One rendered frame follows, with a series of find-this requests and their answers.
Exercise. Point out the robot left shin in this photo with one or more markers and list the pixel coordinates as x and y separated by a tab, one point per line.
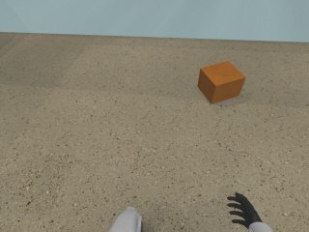
131	209

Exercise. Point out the left robot thigh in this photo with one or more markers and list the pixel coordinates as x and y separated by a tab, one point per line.
127	221

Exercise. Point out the robot right forearm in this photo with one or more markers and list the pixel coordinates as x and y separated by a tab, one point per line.
259	227

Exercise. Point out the robot right hand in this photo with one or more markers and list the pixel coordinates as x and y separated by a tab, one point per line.
248	212

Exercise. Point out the carton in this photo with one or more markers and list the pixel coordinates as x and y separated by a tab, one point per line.
220	82

